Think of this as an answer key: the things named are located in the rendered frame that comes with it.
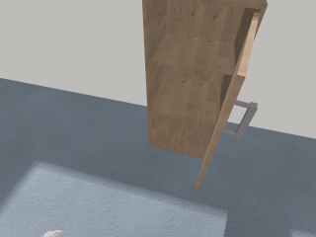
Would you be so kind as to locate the cupboard door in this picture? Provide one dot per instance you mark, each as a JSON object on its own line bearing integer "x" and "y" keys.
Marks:
{"x": 234, "y": 87}

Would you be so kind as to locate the handle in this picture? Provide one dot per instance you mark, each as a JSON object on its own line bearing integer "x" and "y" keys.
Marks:
{"x": 251, "y": 110}

